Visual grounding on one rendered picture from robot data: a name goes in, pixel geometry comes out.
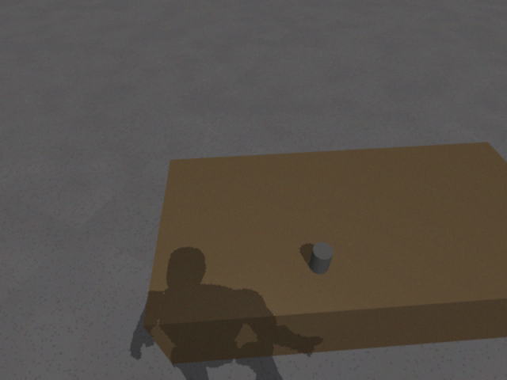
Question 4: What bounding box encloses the can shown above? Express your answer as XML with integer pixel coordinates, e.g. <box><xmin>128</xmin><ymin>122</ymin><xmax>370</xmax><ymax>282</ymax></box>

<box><xmin>309</xmin><ymin>242</ymin><xmax>334</xmax><ymax>275</ymax></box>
